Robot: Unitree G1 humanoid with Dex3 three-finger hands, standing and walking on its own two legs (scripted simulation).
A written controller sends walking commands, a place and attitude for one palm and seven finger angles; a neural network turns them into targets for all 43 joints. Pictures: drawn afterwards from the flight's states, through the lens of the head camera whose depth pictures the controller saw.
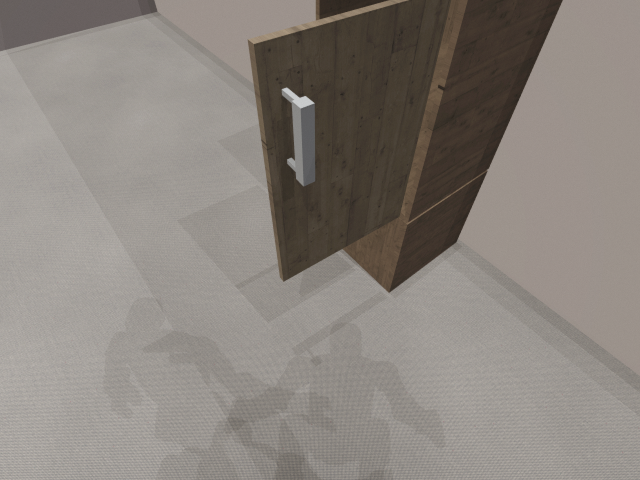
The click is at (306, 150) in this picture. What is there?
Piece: cupboard door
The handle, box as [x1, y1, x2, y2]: [282, 88, 314, 185]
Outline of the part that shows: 284,88 282,89 282,95 292,103 295,159 294,160 292,158 287,159 287,163 296,172 296,178 303,185 314,181 314,103 307,97 304,96 299,98 289,89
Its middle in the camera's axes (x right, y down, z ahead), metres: -0.04 -0.17 +0.65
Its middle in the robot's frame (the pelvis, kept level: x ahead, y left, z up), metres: +0.61 +0.07 +0.08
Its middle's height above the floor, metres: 0.87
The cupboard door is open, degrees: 86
